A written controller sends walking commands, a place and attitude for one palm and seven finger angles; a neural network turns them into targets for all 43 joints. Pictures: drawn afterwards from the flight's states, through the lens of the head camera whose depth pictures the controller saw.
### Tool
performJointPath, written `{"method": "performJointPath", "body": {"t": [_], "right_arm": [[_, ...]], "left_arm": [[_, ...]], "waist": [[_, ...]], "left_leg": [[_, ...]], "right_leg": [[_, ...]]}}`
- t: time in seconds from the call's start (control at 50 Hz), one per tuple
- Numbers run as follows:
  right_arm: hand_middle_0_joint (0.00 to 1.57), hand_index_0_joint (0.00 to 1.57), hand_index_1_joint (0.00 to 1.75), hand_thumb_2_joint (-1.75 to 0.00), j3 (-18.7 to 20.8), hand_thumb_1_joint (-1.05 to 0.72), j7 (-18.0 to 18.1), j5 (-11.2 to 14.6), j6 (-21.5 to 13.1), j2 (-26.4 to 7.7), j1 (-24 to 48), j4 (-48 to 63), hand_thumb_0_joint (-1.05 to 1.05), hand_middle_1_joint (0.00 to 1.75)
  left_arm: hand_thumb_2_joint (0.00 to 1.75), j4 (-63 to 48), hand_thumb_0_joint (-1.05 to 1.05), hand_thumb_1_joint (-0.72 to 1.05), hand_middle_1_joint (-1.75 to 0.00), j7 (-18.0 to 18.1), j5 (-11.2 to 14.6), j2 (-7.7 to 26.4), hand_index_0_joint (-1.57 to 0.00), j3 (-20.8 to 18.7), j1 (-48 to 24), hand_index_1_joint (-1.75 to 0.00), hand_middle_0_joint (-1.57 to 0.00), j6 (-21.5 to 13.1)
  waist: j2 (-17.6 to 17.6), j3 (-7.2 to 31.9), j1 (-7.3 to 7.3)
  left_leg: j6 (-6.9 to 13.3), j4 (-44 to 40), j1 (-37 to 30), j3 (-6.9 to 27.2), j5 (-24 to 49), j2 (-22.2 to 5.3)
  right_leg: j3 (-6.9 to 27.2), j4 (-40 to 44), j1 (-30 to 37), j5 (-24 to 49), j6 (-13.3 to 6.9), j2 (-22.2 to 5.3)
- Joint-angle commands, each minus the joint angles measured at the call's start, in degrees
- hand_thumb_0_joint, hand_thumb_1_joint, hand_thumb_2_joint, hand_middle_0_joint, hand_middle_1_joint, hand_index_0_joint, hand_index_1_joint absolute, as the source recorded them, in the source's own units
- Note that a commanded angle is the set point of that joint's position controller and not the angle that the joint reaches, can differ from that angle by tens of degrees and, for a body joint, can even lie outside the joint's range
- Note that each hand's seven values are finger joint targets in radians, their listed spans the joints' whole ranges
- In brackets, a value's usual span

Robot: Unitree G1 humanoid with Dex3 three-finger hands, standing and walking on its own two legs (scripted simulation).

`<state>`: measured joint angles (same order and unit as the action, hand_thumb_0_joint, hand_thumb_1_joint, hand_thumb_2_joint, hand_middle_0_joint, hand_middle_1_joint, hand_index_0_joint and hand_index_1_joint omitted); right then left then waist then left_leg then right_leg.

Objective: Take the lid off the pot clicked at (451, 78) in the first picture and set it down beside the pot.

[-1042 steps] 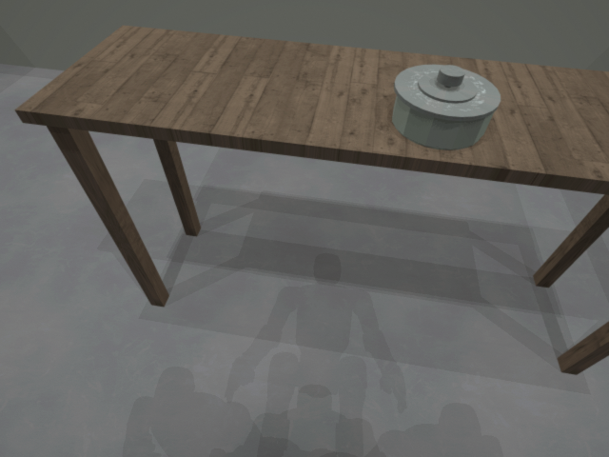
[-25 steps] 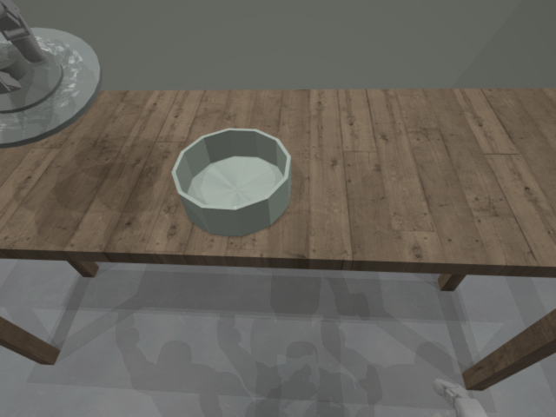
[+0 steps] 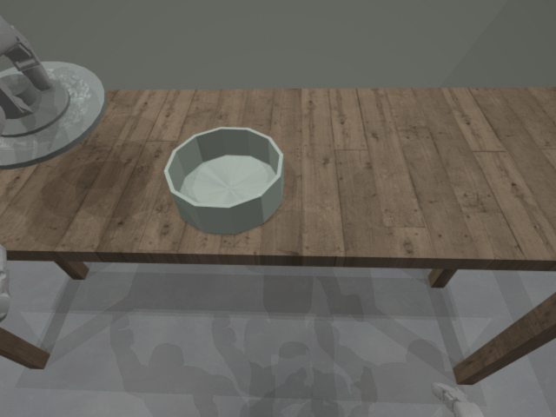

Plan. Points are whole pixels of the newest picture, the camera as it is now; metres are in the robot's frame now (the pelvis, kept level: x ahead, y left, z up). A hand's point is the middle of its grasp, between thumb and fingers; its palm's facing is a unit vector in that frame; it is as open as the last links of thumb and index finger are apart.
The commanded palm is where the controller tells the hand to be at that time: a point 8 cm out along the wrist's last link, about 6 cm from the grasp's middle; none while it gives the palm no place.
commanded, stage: lower the lid onto the table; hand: left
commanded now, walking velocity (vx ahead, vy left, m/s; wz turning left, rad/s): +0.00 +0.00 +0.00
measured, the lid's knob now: (14, 92) +0.44 +0.35 +0.25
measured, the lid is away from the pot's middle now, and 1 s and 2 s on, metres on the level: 0.24 0.23 0.23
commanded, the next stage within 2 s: none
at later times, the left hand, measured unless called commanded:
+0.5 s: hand (22, 122) +0.40 +0.33 +0.23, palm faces -0.19 -0.18 -0.96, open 7.3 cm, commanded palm +0.39 +0.33 +0.31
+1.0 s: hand (47, 139) +0.42 +0.33 +0.20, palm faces -0.27 -0.18 -0.95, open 7.3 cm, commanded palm +0.40 +0.33 +0.27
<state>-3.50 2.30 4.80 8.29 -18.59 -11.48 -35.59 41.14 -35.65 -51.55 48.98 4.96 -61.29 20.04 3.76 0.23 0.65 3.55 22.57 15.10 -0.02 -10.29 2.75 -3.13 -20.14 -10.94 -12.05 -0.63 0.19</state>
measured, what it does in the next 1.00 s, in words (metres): stands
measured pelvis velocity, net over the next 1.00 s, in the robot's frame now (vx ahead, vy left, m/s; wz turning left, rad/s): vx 0.00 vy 0.00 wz -0.01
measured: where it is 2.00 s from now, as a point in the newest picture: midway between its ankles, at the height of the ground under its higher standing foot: outside the picture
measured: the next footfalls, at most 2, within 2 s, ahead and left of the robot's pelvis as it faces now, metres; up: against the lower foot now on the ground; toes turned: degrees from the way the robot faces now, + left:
none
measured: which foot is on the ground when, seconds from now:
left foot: down 0.00-1.00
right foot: down 0.00-1.00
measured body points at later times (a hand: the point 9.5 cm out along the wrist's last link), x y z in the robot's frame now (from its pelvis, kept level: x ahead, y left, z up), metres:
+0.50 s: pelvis +0.00 +0.00 +0.00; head +0.02 -0.02 +0.45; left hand +0.41 +0.34 +0.29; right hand +0.14 -0.26 -0.12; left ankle +0.01 +0.08 -0.75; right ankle -0.02 -0.12 -0.74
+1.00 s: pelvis +0.00 +0.00 +0.00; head +0.03 -0.01 +0.45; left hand +0.43 +0.33 +0.25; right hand +0.12 -0.26 -0.12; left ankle +0.01 +0.08 -0.75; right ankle -0.02 -0.12 -0.74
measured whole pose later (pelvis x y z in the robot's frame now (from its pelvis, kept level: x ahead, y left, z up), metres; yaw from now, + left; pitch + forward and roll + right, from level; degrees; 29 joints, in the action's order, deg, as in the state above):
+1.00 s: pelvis +0.00 +0.00 +0.00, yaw +0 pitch +4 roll -1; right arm -2.8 2.0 4.4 9.6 -17.9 -11.9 -36.0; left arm 42.6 -33.0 -50.0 46.7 2.1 -52.0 12.1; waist 3.6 0.8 2.2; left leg 3.8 24.2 16.7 -0.1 -11.3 2.5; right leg -2.9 -20.2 -11.8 -12.2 -0.4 0.5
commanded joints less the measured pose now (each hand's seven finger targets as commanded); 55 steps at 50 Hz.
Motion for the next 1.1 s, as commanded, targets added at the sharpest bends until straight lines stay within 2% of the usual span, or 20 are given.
{"method": "performJointPath", "body": {"t": [0.0, 0.06, 0.14, 0.16, 0.18, 0.24, 0.26, 0.28, 0.34, 0.36, 0.4, 0.44, 0.5, 0.6, 0.66, 0.74, 0.88, 0.96, 1.04, 1.08], "right_arm": [[0.2, 0.2, 0.3, -0.9, 3.1, -0.9, 0.7, -0.4, -2.6, -7.5, 4.0, 7.8, 0.0, 0.3], [0.2, 0.2, 0.3, -0.9, 3.3, -0.9, 0.4, -0.4, -2.7, -7.4, 3.5, 7.9, 0.0, 0.3], [0.2, 0.2, 0.3, -0.9, 3.5, -0.9, 0.2, -0.2, -1.8, -8.6, 3.6, 7.2, 0.0, 0.3], [0.2, 0.2, 0.3, -0.9, 3.4, -0.9, 0.1, -0.2, -1.6, -7.8, 3.4, 8.1, 0.0, 0.3], [0.2, 0.2, 0.3, -0.9, 3.3, -0.9, 0.4, -0.2, -1.5, -7.6, 4.4, 7.9, 0.0, 0.3], [0.2, 0.2, 0.3, -0.9, 3.7, -0.9, 0.5, -0.5, -1.6, -8.6, 3.9, 7.9, 0.0, 0.3], [0.2, 0.2, 0.3, -0.9, 3.3, -0.9, 0.4, -0.4, -1.7, -7.5, 3.6, 8.6, 0.0, 0.3], [0.2, 0.2, 0.3, -0.9, 3.3, -0.9, 0.6, -0.3, -1.4, -7.3, 4.2, 7.8, 0.0, 0.3], [0.2, 0.2, 0.3, -0.9, 3.6, -0.9, 0.5, -0.3, -1.0, -8.4, 3.8, 7.7, 0.0, 0.3], [0.2, 0.2, 0.3, -0.9, 3.4, -0.9, 0.4, -0.2, -1.0, -7.6, 3.5, 8.3, 0.0, 0.3], [0.2, 0.2, 0.3, -0.9, 3.3, -0.9, 0.6, -0.3, -1.0, -7.2, 3.9, 8.0, 0.0, 0.3], [0.2, 0.2, 0.3, -0.9, 3.5, -0.9, 0.7, -0.3, -0.8, -8.3, 3.5, 7.1, 0.0, 0.3], [0.2, 0.2, 0.3, -0.9, 3.4, -0.9, 0.8, -0.4, -1.0, -7.4, 3.7, 7.4, 0.0, 0.3], [0.2, 0.2, 0.3, -0.9, 3.3, -0.9, 1.0, -0.3, -1.0, -7.3, 3.6, 6.4, 0.0, 0.3], [0.2, 0.2, 0.3, -0.9, 3.4, -0.9, 0.9, -0.5, -1.7, -7.3, 2.9, 6.6, 0.0, 0.3], [0.2, 0.2, 0.3, -0.9, 3.6, -0.9, 0.7, -0.6, -1.4, -8.1, 2.9, 5.7, 0.0, 0.3], [0.2, 0.2, 0.3, -0.9, 3.6, -0.9, 0.6, -0.7, -0.6, -7.7, 2.6, 6.2, 0.0, 0.3], [0.2, 0.2, 0.3, -0.9, 3.9, -0.9, 0.2, -0.7, -0.5, -7.4, 2.5, 7.3, 0.0, 0.3], [0.2, 0.2, 0.3, -0.9, 4.1, -0.9, 0.2, -0.6, 0.0, -8.5, 1.7, 6.5, 0.0, 0.3], [0.2, 0.2, 0.3, -0.9, 4.2, -0.9, 0.0, -0.4, 0.1, -7.5, 2.8, 7.4, 0.0, 0.3]], "left_arm": [[0.97, -16.4, 0.0, 0.72, -0.98, 4.5, -1.8, 20.3, -0.85, -8.6, -31.8, -0.97, -0.81, -1.5], [0.97, -19.1, 0.0, 0.72, -0.98, 4.6, -1.0, 19.8, -0.85, -9.0, -29.4, -0.97, -0.81, -1.8], [0.97, -12.4, 0.0, 0.72, -0.98, 4.1, -0.6, 19.8, -0.85, -9.6, -22.0, -0.97, -0.81, -1.7], [0.97, -17.1, 0.0, 0.72, -0.98, 4.2, -0.7, 20.0, -0.85, -9.6, -25.3, -0.97, -0.81, -2.2], [0.97, -14.2, 0.0, 0.72, -0.98, 4.2, -0.8, 19.0, -0.85, -8.8, -25.4, -0.97, -0.81, -2.1], [0.97, -16.6, 0.0, 0.72, -0.98, 4.7, -0.5, 23.9, -0.85, -12.8, -24.0, -0.97, -0.81, -2.7], [0.97, -18.4, 0.0, 0.72, -0.98, 4.8, -0.9, 23.1, -0.85, -12.1, -26.0, -0.97, -0.81, -3.2], [0.97, -13.1, 0.0, 0.72, -0.98, 4.6, -0.8, 19.7, -0.85, -9.9, -24.3, -0.97, -0.81, -2.9], [0.97, -12.8, 0.0, 0.72, -0.98, 4.4, -0.1, 20.8, -0.85, -10.5, -21.1, -0.97, -0.81, -3.2], [0.97, -17.5, 0.0, 0.72, -0.98, 4.7, -0.4, 21.3, -0.85, -10.6, -25.5, -0.97, -0.81, -3.7], [0.97, -14.4, 0.0, 0.72, -0.98, 4.7, -0.2, 17.9, -0.85, -8.4, -23.4, -0.97, -0.81, -3.5], [0.97, -10.4, 0.0, 0.72, -0.98, 4.7, -0.3, 19.1, -0.85, -9.0, -21.6, -0.97, -0.81, -3.4], [0.97, -14.6, 0.0, 0.72, -0.98, 5.3, -0.4, 19.4, -0.85, -9.0, -26.0, -0.97, -0.81, -4.4], [0.97, -12.0, 0.0, 0.72, -0.98, 5.5, -0.3, 16.4, -0.85, -6.0, -26.9, -0.97, -0.81, -5.3], [0.97, -16.3, 0.0, 0.72, -0.98, 6.3, -0.3, 18.2, -0.85, -7.5, -28.3, -0.97, -0.81, -6.2], [0.97, -9.4, 0.0, 0.72, -0.98, 6.0, 0.0, 16.4, -0.85, -7.2, -21.2, -0.97, -0.81, -6.0], [0.97, -8.5, 0.0, 0.72, -0.98, 6.4, -0.6, 20.0, -0.85, -10.4, -21.1, -0.97, -0.81, -7.3], [0.97, -14.1, 0.0, 0.72, -0.98, 6.5, 0.1, 20.3, -0.85, -10.6, -21.7, -0.97, -0.81, -8.5], [0.97, -8.6, 0.0, 0.72, -0.98, 6.4, 0.7, 21.0, -0.85, -12.3, -15.1, -0.97, -0.81, -8.5], [0.97, -16.0, 0.0, 0.72, -0.98, 6.6, 1.1, 19.0, -0.85, -10.3, -19.6, -0.97, -0.81, -9.2]], "waist": [[4.2, 25.2, -0.12], [4.8, 26.2, -0.24], [2.8, 20.2, -0.25], [2.4, 23.3, -0.18], [2.2, 21.3, 0.28], [4.1, 24.6, -0.73], [3.6, 25.8, -0.32], [1.8, 21.8, 0.44], [2.6, 21.3, 0.01], [3.5, 24.4, 0.2], [2.7, 21.6, 0.72], [2.1, 19.2, 0.85], [3.3, 23.1, 0.91], [3.3, 20.8, 1.87], [5.6, 25.1, 1.5], [4.2, 20.2, 1.25], [1.2, 22.4, 0.94], [3.9, 26.2, 0.76], [2.6, 21.6, 0.66], [5.2, 24.8, 1.1]], "left_leg": [[1.0, 0.2, -14.9, 2.8, 21.8, -0.5], [0.8, 1.0, -15.8, 3.2, 25.7, -0.8], [0.7, 0.6, -11.9, 2.7, 22.8, -0.9], [0.9, 0.6, -13.2, 2.7, 22.8, -0.7], [1.0, 0.7, -12.6, 2.4, 20.7, -0.7], [1.0, 1.5, -13.2, 2.6, 23.5, -0.7], [1.1, 1.6, -13.4, 2.6, 23.5, -0.3], [1.2, 1.7, -12.2, 2.4, 21.8, -0.5], [1.0, 1.5, -11.5, 2.3, 20.6, -0.5], [1.0, 1.4, -12.8, 2.6, 22.0, -0.5], [1.2, 1.7, -12.8, 2.6, 22.1, -0.5], [0.8, 1.0, -11.0, 2.4, 18.3, -0.5], [1.1, 1.1, -12.8, 2.5, 19.1, -0.3], [1.0, 0.6, -12.7, 2.8, 17.3, -0.3], [0.9, 0.9, -15.0, 3.5, 20.6, -0.3], [0.5, 0.8, -12.4, 3.4, 20.2, -0.5], [1.2, 1.1, -11.1, 2.8, 20.3, -0.1], [1.2, 2.2, -13.0, 2.9, 24.2, -0.3], [1.0, 2.2, -10.8, 2.8, 23.5, -0.6], [1.3, 2.6, -13.7, 3.2, 25.5, -0.6]], "right_leg": [[2.0, 0.5, 4.7, 11.8, -2.4, 2.1], [2.4, 0.1, 5.1, 13.4, -2.3, 2.1], [1.3, 0.5, 3.1, 13.1, -2.3, 2.2], [1.9, -0.1, 4.7, 13.1, -2.1, 2.1], [1.6, 0.2, 3.3, 11.6, -2.1, 2.2], [2.0, -0.3, 4.8, 14.0, -2.3, 2.1], [2.5, -0.8, 5.8, 13.9, -2.1, 2.0], [1.8, -0.3, 3.5, 12.9, -2.0, 2.1], [1.6, -0.1, 3.2, 13.1, -2.2, 2.2], [2.1, -0.7, 4.7, 13.4, -2.0, 2.1], [1.7, 0.0, 2.7, 12.8, -2.0, 2.3], [1.1, 0.6, 1.7, 11.5, -2.2, 2.6], [1.9, 0.1, 3.7, 12.1, -2.2, 2.4], [1.3, 0.8, 1.9, 10.6, -2.2, 2.7], [1.7, 0.6, 3.3, 11.6, -2.4, 2.9], [0.8, 1.3, 1.6, 11.2, -2.6, 3.1], [1.4, 0.2, 4.1, 12.9, -2.2, 2.8], [2.2, -0.6, 5.3, 14.8, -2.0, 2.6], [1.3, 0.0, 3.4, 14.5, -2.2, 2.9], [1.8, -0.4, 3.5, 14.3, -2.0, 2.7]]}}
